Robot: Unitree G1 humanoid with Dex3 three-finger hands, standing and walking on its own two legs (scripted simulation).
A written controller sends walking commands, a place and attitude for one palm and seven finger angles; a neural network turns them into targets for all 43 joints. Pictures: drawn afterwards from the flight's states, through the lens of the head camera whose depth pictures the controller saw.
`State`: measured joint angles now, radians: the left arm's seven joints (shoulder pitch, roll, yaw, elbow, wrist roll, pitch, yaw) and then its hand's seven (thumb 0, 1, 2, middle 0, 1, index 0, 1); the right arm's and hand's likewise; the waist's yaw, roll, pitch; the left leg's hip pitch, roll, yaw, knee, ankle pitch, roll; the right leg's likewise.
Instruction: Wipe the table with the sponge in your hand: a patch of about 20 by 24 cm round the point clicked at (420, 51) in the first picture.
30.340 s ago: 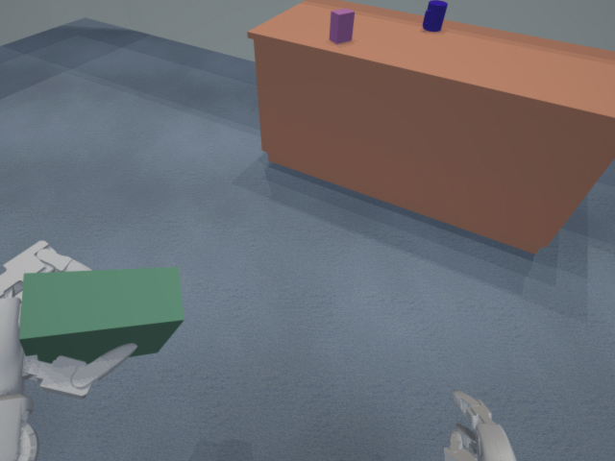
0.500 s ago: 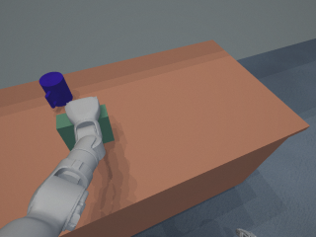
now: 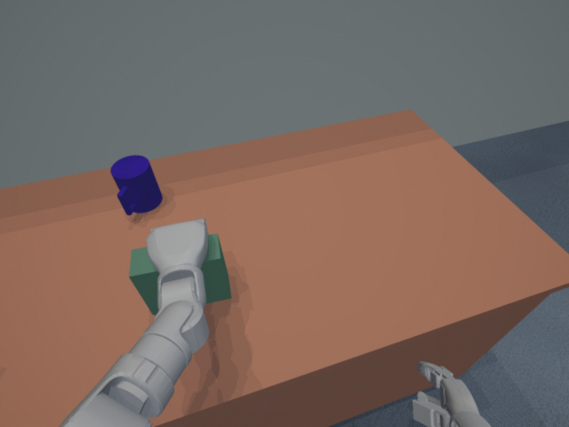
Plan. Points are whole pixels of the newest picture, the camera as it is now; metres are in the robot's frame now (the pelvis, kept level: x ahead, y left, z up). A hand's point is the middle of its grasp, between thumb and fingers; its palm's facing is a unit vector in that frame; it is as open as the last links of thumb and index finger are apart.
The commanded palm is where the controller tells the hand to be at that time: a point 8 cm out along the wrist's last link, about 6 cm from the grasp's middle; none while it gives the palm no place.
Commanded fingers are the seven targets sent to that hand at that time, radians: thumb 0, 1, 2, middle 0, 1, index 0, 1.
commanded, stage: wipe back along the third lane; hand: left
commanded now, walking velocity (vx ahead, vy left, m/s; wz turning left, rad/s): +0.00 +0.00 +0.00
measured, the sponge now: (187, 281) +0.35 +0.21 -0.03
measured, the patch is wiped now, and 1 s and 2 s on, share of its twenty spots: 1.00 1.00 1.00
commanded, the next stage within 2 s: slide back across to the middle lane in 1.66 s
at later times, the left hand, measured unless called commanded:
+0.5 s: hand (192, 298) +0.29 +0.18 +0.01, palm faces -0.01 -0.02 -1.00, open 9.5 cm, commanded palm +0.24 +0.15 +0.04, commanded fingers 0.00 0.10 1.30 -1.20 -1.60 -1.20 -1.60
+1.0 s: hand (198, 318) +0.27 +0.16 +0.01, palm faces -0.01 -0.03 -1.00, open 9.5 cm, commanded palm +0.21 +0.14 +0.03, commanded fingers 0.00 0.10 1.30 -1.20 -1.60 -1.20 -1.60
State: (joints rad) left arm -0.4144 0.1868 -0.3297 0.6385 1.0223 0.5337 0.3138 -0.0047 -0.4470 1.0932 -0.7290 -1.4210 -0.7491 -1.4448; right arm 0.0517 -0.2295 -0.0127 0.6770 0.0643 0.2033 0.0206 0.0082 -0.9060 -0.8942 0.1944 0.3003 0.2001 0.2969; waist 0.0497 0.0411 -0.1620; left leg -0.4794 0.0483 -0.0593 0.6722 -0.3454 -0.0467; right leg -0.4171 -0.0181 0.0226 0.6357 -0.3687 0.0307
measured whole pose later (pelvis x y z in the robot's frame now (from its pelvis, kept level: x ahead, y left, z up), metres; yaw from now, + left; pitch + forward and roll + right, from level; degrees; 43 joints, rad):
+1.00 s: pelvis -0.04 -0.02 +0.00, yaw -1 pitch +3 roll +0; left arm -0.19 0.16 -0.41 0.43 1.04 0.55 0.31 0.03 -0.45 1.09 -0.72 -1.43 -0.76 -1.44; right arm 0.02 -0.23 -0.01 0.68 0.08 0.18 0.04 0.01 -0.91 -0.89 0.19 0.30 0.20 0.30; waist 0.09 0.06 -0.13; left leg -0.41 0.06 -0.05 0.66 -0.30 -0.06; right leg -0.39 -0.01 0.03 0.69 -0.36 0.01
